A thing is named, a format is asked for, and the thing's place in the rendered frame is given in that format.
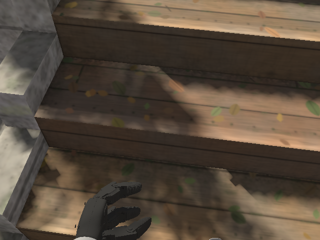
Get left robot hand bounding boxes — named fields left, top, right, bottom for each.
left=75, top=181, right=152, bottom=240

